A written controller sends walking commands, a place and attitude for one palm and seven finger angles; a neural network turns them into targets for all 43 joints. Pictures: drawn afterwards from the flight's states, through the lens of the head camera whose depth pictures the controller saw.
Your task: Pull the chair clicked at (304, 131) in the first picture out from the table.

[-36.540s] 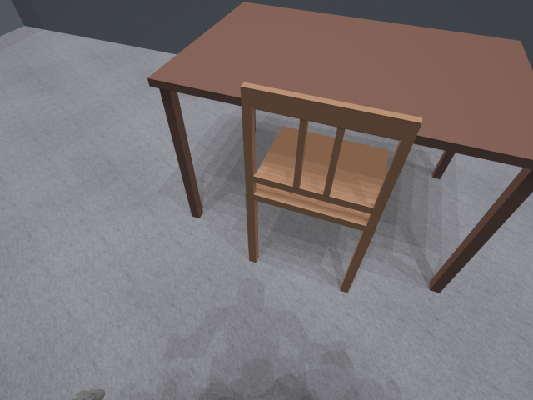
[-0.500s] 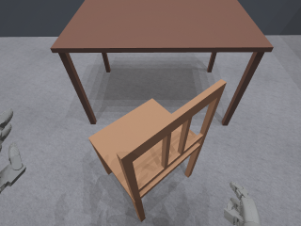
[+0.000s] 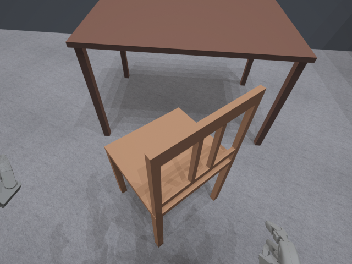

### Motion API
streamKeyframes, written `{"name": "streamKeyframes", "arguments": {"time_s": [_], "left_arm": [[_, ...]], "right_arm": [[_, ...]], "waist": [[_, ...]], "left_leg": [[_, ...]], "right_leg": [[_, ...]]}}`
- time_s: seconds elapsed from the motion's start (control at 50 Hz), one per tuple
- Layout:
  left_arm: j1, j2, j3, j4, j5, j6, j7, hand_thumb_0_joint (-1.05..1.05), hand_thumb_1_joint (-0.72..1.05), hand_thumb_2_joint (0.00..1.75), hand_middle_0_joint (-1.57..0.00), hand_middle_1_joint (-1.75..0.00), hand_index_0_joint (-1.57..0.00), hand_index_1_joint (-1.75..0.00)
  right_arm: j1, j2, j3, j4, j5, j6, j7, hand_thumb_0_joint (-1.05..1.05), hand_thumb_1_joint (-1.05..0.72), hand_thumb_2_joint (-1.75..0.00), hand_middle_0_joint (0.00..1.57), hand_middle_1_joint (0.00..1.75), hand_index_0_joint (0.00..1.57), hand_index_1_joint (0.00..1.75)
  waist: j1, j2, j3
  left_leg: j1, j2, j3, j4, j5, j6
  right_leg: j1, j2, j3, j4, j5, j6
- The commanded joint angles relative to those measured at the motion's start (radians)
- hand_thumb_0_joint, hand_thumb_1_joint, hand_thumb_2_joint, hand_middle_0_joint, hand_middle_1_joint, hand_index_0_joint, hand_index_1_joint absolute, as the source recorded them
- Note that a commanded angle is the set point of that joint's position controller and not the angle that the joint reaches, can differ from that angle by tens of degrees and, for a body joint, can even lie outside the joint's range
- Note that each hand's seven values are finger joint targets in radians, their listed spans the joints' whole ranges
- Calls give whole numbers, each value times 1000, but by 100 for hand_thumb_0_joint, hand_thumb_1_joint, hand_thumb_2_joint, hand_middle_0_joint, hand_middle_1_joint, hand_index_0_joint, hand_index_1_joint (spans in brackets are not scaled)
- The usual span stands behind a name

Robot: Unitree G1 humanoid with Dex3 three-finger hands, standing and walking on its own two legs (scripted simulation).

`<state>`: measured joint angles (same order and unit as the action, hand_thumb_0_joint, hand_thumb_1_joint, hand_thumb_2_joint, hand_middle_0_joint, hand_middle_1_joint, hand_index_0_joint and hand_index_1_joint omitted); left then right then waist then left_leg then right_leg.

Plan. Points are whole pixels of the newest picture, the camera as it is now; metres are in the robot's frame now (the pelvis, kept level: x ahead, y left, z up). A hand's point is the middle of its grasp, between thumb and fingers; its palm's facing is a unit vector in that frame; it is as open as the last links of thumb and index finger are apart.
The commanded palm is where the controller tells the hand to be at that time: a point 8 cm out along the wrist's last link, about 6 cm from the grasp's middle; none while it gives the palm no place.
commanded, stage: step back with the hand held close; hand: left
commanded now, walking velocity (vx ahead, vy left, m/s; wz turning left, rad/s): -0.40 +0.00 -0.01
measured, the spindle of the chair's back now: (194, 161) +0.44 -0.04 -0.11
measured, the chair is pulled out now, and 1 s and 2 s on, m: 0.49 0.49 0.49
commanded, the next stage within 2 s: stop stepping back and stand still in 1.14 s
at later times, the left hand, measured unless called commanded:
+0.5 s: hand (24, 183) +0.21 +0.25 +0.17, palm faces +0.45 -0.75 -0.49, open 7.4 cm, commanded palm +0.13 +0.29 +0.19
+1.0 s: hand (34, 216) +0.16 +0.21 +0.17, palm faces +0.31 -0.81 -0.50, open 7.4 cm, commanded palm +0.09 +0.26 +0.19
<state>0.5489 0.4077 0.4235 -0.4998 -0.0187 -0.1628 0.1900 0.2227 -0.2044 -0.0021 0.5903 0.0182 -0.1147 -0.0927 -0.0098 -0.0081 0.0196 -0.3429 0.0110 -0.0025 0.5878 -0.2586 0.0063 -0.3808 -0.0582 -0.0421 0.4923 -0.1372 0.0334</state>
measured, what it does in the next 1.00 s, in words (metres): steps on the spot: right foot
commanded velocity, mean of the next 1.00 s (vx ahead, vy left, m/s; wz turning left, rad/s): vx -0.40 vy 0.00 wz -0.01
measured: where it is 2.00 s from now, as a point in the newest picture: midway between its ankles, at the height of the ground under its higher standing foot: outside the picture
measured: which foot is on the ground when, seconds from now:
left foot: down 0.00-1.00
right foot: down 0.00-0.68, up 0.70-0.90, down 0.92-1.00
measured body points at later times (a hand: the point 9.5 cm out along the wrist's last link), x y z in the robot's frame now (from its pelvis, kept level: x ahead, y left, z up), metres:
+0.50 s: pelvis -0.01 -0.01 -0.01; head +0.03 +0.01 +0.44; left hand +0.18 +0.29 +0.19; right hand +0.17 -0.25 -0.09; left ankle +0.03 +0.12 -0.73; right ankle +0.08 -0.15 -0.73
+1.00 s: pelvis -0.07 -0.03 +0.00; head -0.01 -0.01 +0.45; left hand +0.13 +0.25 +0.20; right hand +0.12 -0.25 -0.08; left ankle +0.02 +0.11 -0.73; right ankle -0.08 -0.16 -0.73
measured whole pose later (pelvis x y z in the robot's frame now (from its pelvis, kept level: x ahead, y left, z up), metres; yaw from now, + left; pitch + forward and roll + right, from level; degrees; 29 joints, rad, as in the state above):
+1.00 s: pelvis -0.07 -0.03 +0.00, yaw -3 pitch +3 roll -3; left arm 0.53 0.44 0.44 -0.58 -0.05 -0.24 0.12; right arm 0.11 -0.16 0.01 0.64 -0.02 -0.18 -0.04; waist 0.01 0.02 0.07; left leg -0.45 0.11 -0.01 0.57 -0.15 -0.03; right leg -0.25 0.03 -0.04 0.46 -0.25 0.02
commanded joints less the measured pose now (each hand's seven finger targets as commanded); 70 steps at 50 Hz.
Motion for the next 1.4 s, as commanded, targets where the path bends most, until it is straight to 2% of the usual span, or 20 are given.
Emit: {"name": "streamKeyframes", "arguments": {"time_s": [0.0,0.18,0.38,0.5,0.56,0.62,0.66,0.72,0.78,0.92,0.98,1.02,1.08,1.12,1.14,1.16,1.22,1.26,1.32,1.38], "left_arm": [[-33,173,136,-229,2,-78,22,0,90,90,-20,-30,-20,-30],[-45,196,147,-257,-3,-94,20,0,90,90,-20,-30,-20,-30],[-19,184,180,-280,3,-118,12,0,90,90,-20,-30,-20,-30],[-24,205,173,-269,-9,-121,10,0,90,90,-20,-30,-20,-30],[5,205,178,-246,-10,-109,17,0,90,90,-20,-30,-20,-30],[35,199,189,-256,-11,-114,13,0,90,90,-20,-30,-20,-30],[18,172,181,-284,2,-133,6,0,90,90,-20,-30,-20,-30],[-32,170,153,-332,-13,-136,-3,0,90,90,-20,-30,-20,-30],[-7,159,121,-328,-19,-139,-16,0,90,90,-20,-30,-20,-30],[7,210,168,-283,-39,-149,-53,0,90,90,-20,-30,-20,-30],[35,231,171,-282,-48,-142,-51,0,90,90,-20,-30,-20,-30],[65,227,196,-244,-44,-120,-33,0,90,90,-20,-30,-20,-30],[95,198,190,-214,-28,-113,-18,0,90,90,-20,-30,-20,-30],[78,196,173,-282,-41,-129,-15,0,90,90,-20,-30,-20,-30],[78,205,172,-301,-36,-131,-17,0,90,90,-20,-30,-20,-30],[103,180,147,-284,-54,-145,-35,0,90,90,-20,-30,-20,-30],[13,197,160,-380,-42,-140,-28,0,90,90,-20,-30,-20,-30],[51,184,150,-374,-33,-119,-21,0,90,90,-20,-30,-20,-30],[84,196,161,-274,-35,-84,-12,0,90,90,-20,-30,-20,-30],[-32,248,166,-182,-30,-74,-13,0,90,90,-20,-30,-20,-30]], "right_arm": [[-114,-129,-51,-155,-8,-63,-1,0,-90,-90,20,30,20,30],[-99,-123,-62,-120,-17,-57,9,0,-90,-90,20,30,20,30],[-116,-124,-72,-123,-19,-71,3,0,-90,-90,20,30,20,30],[-84,-97,-78,-92,-25,-66,16,0,-90,-90,20,30,20,30],[-101,-78,-67,-82,-28,-38,19,0,-90,-90,20,30,20,30],[-123,-116,-72,-102,-25,-27,8,0,-90,-90,20,30,20,30],[-138,-123,-68,-123,-23,-52,0,0,-90,-90,20,30,20,30],[-100,-116,-84,-86,-30,-94,13,0,-90,-90,20,30,20,30],[-83,-121,-76,-53,-38,-126,30,0,-90,-90,20,30,20,30],[-127,-126,-54,-76,-35,-119,43,0,-90,-90,20,30,20,30],[-107,-94,-73,-109,-2,-88,35,0,-90,-90,20,30,20,30],[-154,-46,-58,-118,-7,-60,28,0,-90,-90,20,30,20,30],[-152,-46,-28,-116,-12,-33,5,0,-90,-90,20,30,20,30],[-128,-96,-53,-112,-13,-33,-6,0,-90,-90,20,30,20,30],[-130,-109,-80,-116,-12,-39,-3,0,-90,-90,20,30,20,30],[-81,-127,-86,-109,-5,-59,15,0,-90,-90,20,30,20,30],[-87,-107,-75,-73,-30,-109,29,0,-90,-90,20,30,20,30],[-71,-117,-83,-94,-11,-114,47,0,-90,-90,20,30,20,30],[-85,-127,-57,-121,12,-95,47,0,-90,-90,20,30,20,30],[-83,-106,-49,-113,7,-74,27,0,-90,-90,20,30,20,30]], "waist": [[10,147,-96],[0,-16,-121],[5,156,-164],[-6,-90,-185],[-6,-139,-212],[-8,8,-147],[-21,347,-129],[0,201,-137],[4,268,-196],[27,168,-192],[8,-202,-263],[10,-179,-184],[-16,-109,-173],[-15,45,-181],[-7,206,-204],[-5,215,-225],[-1,297,-207],[2,279,-227],[6,181,-111],[-12,-183,-39]], "left_leg": [[-261,142,-124,-246,-188,61],[-106,60,-64,-54,-175,26],[-287,193,-148,-175,2,71],[-108,8,-23,115,-185,0],[-13,0,-24,190,-151,-5],[-52,123,-158,-162,-95,52],[-302,329,-328,-404,-310,135],[14,292,-219,-194,425,126],[233,274,-191,-153,703,104],[77,205,-108,-106,262,41],[26,-10,34,233,-73,-35],[-129,2,-55,405,-231,-28],[-91,30,-36,9,-145,-22],[58,139,-109,-283,361,29],[177,286,-240,-254,626,84],[258,329,-216,-243,689,127],[267,309,-179,-168,875,144],[261,250,-112,-146,657,101],[-83,175,-77,-168,-145,56],[-22,-8,31,305,-252,-17]], "right_leg": [[284,-27,72,63,-39,-29],[77,-118,182,-119,-142,-82],[281,-5,68,192,113,-29],[79,-208,293,-162,11,-134],[44,-258,247,-208,-36,-176],[34,-77,98,-45,-132,-62],[171,72,18,375,-236,-11],[-33,41,54,334,-299,-28],[-29,41,27,167,-224,-35],[191,6,24,-108,83,-43],[151,-259,242,-184,406,-173],[154,-318,254,-184,429,-241],[244,-202,109,-38,575,-146],[190,-63,16,104,325,-28],[34,0,10,226,-55,-11],[-51,36,65,363,-334,-22],[-103,38,76,403,-346,-17],[-2,26,33,239,-266,-17],[279,18,5,-34,-129,-10],[-52,-256,387,-382,-644,-128]]}}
